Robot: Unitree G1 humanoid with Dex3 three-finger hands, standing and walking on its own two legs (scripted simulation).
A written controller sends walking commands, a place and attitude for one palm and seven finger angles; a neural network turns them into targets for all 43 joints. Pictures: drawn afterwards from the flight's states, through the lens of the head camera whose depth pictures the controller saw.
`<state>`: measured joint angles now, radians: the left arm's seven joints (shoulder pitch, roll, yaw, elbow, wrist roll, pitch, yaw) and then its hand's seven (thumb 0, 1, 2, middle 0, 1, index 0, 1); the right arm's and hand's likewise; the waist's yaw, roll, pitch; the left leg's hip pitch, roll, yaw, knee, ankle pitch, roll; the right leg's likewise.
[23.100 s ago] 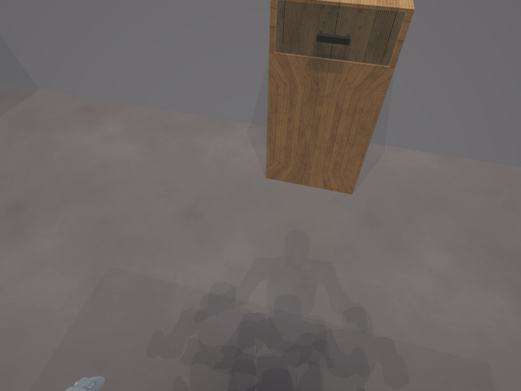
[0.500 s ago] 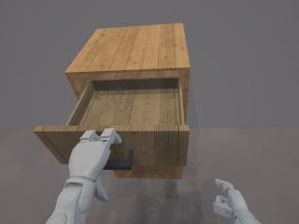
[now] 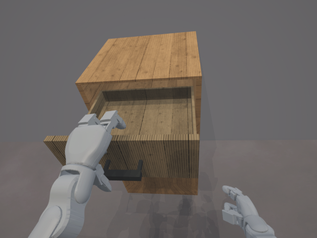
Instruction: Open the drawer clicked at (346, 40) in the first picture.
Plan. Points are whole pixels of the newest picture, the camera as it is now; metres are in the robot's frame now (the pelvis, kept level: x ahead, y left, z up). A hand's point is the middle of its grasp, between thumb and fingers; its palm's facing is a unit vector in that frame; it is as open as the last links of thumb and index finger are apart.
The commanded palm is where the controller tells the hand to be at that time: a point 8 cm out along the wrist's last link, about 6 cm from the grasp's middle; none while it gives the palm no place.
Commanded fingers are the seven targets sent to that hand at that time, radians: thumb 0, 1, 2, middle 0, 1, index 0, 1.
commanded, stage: lift the hand off the handle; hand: left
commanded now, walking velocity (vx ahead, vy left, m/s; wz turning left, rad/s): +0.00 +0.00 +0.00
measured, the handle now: (122, 169) +0.29 +0.17 +0.02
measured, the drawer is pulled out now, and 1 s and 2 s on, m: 0.28 0.28 0.28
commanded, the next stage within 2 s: draw the hand back to the body in 0.18 s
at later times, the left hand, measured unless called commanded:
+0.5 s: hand (97, 153) +0.24 +0.17 +0.16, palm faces +0.19 -0.16 -0.97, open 13.8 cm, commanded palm +0.19 +0.18 +0.22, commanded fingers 0.00 -0.50 0.30 -0.30 -1.20 -0.30 -1.20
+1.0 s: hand (76, 163) +0.20 +0.19 +0.17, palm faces +0.23 -0.79 -0.57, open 13.7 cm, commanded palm +0.16 +0.24 +0.21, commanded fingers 0.00 -0.25 0.41 -0.28 -1.04 -0.28 -1.04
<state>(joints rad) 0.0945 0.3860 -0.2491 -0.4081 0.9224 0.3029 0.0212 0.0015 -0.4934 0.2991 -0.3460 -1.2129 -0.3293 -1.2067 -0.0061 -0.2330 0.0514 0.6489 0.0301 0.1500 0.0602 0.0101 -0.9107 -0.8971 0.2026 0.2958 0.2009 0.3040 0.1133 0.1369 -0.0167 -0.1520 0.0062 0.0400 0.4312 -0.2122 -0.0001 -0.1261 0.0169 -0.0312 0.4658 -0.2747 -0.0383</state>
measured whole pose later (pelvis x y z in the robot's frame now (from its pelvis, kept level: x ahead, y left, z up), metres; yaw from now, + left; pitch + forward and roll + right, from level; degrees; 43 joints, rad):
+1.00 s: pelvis -0.01 +0.01 +0.00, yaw +1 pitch -5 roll +0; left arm 0.36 0.36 0.12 -0.56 0.15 -0.01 0.03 0.00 -0.46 0.31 -0.32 -1.18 -0.32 -1.18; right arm 0.06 -0.22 0.06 0.58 0.01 -0.02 -0.02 0.01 -0.91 -0.90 0.20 0.30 0.20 0.30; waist 0.08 0.09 0.05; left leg -0.15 0.00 0.03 0.45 -0.21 0.01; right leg -0.10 0.02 -0.04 0.44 -0.25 -0.02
